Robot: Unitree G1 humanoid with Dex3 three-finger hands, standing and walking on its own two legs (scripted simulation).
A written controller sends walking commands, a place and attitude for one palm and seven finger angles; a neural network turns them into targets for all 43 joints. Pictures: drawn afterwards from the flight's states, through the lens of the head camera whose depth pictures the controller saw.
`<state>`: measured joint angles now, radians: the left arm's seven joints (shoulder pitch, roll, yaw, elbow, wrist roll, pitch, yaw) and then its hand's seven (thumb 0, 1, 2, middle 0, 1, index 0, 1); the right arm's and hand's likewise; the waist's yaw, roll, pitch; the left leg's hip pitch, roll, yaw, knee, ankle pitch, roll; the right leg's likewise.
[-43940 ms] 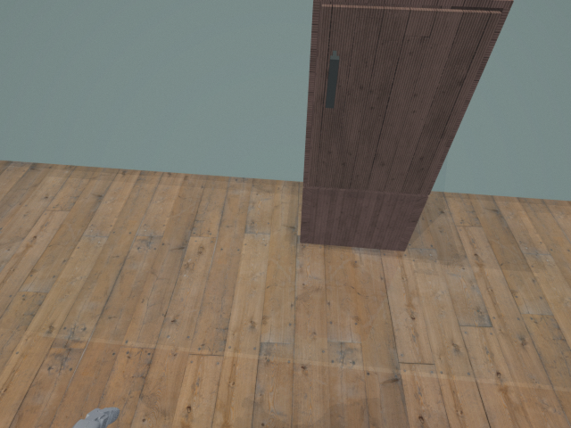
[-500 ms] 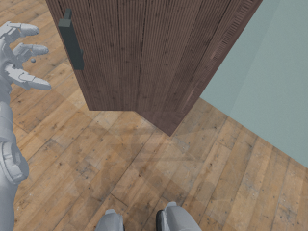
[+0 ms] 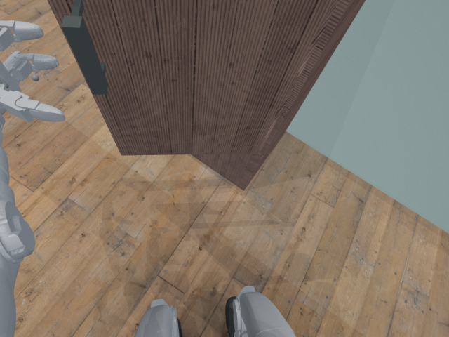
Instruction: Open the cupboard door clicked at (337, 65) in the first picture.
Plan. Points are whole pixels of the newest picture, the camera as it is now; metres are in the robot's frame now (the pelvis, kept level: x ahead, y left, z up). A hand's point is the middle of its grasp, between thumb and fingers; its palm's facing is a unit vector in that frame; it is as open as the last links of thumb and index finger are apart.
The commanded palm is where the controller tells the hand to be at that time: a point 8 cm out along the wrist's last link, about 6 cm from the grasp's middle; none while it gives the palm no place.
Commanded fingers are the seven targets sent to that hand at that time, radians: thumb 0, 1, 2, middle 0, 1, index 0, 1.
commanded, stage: slide the fingers in behind the handle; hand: left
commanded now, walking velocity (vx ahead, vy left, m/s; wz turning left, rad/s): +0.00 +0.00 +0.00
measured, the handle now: (90, 50) +0.57 +0.17 +0.09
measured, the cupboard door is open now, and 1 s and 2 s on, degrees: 39 39 39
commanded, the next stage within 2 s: close the thumb around the handle in 1.50 s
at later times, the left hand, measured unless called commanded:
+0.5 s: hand (60, 80) +0.51 +0.21 +0.09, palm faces -0.04 -1.00 +0.00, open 14.0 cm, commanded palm +0.50 +0.25 +0.09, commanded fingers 0.00 -0.50 0.30 -0.30 -1.20 -0.30 -1.20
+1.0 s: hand (90, 79) +0.52 +0.17 +0.08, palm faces -0.03 -1.00 -0.02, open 14.0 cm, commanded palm +0.50 +0.22 +0.09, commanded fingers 0.00 -0.50 0.30 -0.30 -1.20 -0.30 -1.20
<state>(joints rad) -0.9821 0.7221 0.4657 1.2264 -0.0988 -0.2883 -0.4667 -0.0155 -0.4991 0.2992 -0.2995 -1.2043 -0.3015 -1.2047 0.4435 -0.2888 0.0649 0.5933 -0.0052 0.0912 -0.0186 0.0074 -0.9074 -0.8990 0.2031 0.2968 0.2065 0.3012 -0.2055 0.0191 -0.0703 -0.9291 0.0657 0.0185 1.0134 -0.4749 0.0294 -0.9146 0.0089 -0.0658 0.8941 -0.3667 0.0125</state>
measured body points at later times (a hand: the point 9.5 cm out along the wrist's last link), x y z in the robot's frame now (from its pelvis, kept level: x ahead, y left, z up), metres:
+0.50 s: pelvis +0.00 +0.00 +0.00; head +0.13 +0.02 +0.43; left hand +0.51 +0.26 +0.09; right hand +0.01 -0.27 -0.10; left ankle -0.01 +0.10 -0.68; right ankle +0.03 -0.14 -0.68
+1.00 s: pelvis +0.00 -0.01 +0.00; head +0.14 +0.01 +0.43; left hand +0.52 +0.22 +0.09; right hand -0.01 -0.28 -0.10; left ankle -0.01 +0.10 -0.68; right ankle +0.03 -0.14 -0.68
